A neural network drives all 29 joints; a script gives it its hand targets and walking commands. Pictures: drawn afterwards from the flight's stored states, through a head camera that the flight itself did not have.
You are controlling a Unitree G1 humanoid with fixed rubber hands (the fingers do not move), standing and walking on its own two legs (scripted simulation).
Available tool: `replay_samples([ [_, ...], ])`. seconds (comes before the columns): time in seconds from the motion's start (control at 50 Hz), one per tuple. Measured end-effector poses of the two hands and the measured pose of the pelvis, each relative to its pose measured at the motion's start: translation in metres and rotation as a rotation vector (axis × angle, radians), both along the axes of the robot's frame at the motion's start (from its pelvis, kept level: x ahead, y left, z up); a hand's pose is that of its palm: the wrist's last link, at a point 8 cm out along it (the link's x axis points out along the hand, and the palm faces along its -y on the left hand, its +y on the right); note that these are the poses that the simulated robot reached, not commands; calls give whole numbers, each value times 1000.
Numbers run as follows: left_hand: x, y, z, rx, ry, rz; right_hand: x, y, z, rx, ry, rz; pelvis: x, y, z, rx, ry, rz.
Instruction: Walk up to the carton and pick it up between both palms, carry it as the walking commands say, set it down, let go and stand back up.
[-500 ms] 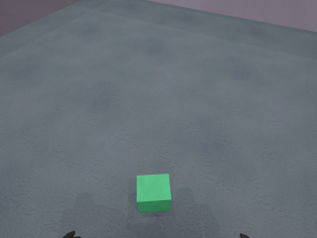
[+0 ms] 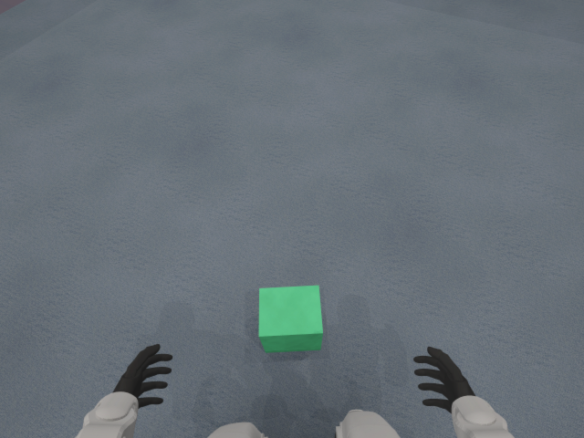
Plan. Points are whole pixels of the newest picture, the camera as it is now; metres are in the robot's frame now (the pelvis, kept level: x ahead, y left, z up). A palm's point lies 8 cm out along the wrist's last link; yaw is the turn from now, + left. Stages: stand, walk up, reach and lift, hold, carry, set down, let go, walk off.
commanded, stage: reach and lift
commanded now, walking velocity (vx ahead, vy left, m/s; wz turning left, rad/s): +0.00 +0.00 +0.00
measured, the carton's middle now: (291, 320) +0.45 +0.03 -0.66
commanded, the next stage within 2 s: none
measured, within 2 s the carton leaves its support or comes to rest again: neither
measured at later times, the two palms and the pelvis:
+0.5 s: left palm (169, 324) +0.29 +0.22 -0.14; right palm (413, 331) +0.27 -0.19 -0.15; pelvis -0.04 +0.00 -0.06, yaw +1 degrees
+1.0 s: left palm (200, 263) +0.43 +0.20 -0.18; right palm (380, 267) +0.42 -0.17 -0.20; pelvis -0.05 +0.00 -0.09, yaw +2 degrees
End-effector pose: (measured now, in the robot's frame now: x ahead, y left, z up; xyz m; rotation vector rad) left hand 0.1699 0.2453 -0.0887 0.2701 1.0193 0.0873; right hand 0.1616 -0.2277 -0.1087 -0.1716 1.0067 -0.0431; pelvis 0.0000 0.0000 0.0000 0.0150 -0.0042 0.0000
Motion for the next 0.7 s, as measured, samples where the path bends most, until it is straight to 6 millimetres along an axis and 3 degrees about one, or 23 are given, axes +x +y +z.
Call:
replay_samples([
  [0.18,40,-10,-27,-48,-78,-15,33,15,-15,-12,-72,-15,1,-2,-20,4,163,8],
  [0.44,99,-15,-47,-58,-201,-21,94,29,-39,-16,-160,-23,-35,5,-51,-7,306,18],
  [0.56,142,-27,-53,-68,-250,-22,135,37,-50,-6,-198,-20,-45,2,-62,-3,357,23],
  [0.7,184,-31,-69,-72,-264,9,183,46,-66,10,-244,-38,-42,-3,-72,2,467,27],
])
